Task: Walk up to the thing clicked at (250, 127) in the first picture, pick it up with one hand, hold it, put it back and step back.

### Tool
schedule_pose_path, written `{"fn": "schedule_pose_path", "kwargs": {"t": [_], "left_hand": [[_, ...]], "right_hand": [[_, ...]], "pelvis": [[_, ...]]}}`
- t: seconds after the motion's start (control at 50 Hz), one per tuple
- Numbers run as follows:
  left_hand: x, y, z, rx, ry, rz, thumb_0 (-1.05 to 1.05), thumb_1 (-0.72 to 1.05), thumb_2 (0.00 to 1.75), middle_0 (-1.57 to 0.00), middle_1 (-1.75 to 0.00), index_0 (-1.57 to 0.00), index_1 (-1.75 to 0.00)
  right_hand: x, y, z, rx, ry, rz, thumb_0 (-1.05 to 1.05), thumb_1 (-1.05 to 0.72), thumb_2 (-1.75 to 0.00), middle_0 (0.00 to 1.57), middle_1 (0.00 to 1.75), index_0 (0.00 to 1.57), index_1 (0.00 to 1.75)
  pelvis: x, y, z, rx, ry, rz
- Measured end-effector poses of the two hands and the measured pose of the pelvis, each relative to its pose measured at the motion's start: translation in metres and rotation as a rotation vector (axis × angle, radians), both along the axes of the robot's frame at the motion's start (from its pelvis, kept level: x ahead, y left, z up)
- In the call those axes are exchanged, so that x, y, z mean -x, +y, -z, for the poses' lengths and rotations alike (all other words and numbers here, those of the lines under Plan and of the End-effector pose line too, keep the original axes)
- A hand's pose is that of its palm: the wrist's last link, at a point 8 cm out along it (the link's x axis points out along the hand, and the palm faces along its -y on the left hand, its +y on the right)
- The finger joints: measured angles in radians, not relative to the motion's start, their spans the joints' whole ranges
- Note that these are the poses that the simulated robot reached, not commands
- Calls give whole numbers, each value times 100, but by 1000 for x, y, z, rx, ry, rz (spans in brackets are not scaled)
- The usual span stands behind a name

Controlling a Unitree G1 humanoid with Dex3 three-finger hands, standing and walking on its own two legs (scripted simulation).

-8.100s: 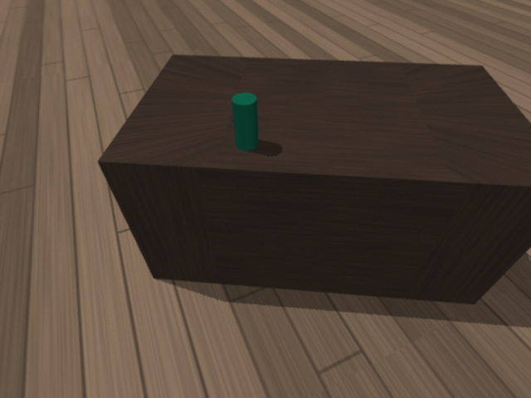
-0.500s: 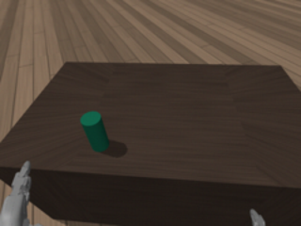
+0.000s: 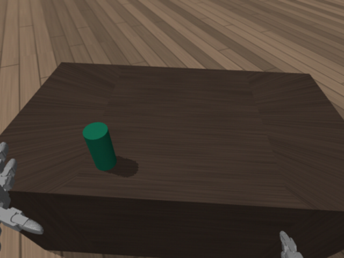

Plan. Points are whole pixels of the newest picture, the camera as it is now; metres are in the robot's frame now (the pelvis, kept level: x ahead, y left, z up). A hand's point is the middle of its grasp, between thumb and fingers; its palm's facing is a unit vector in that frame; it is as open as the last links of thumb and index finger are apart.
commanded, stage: go down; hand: left
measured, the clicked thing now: (101, 147) +0.48 +0.23 -0.04
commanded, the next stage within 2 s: none
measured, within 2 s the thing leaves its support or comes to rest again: neither
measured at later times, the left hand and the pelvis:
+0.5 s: hand (14, 158) +0.35 +0.37 +0.08, palm faces +0.25 -0.97 -0.02, open 17.7 cm; pelvis +0.00 +0.01 -0.02, yaw -1 degrees
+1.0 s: hand (10, 145) +0.38 +0.40 +0.08, palm faces +0.24 -0.97 -0.01, open 17.7 cm; pelvis +0.00 +0.02 -0.03, yaw -2 degrees
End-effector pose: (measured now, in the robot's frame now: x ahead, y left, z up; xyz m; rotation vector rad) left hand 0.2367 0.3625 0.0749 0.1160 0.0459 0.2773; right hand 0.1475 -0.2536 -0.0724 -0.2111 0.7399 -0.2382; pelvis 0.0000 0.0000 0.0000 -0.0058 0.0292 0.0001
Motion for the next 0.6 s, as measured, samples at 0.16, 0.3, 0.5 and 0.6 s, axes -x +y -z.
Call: {"fn": "schedule_pose_path", "kwargs": {"t": [0.16,0.3,0.5,0.6], "left_hand": [[-31,23,-1,83,-44,43,-2,-60,5,-5,-6,-5,-7],[-50,40,-2,104,-42,35,-2,-60,5,-5,-5,-5,-6],[-75,57,-5,97,-36,19,-2,-61,6,-5,-4,-5,-6],[-86,64,-6,97,-39,18,-2,-61,6,-5,-5,-5,-6]], "right_hand": [[8,-5,-3,49,3,-2,-1,49,-6,6,5,5,5],[9,1,-4,67,-6,-25,-1,50,-6,6,5,6,5],[10,9,4,72,-1,-43,-1,50,-6,6,5,6,5],[10,12,6,78,-4,-49,-1,50,-6,6,5,6,5]], "pelvis": [[2,3,4,7,44,8],[2,6,8,12,83,11],[2,9,16,21,139,13],[0,10,20,25,166,16]]}}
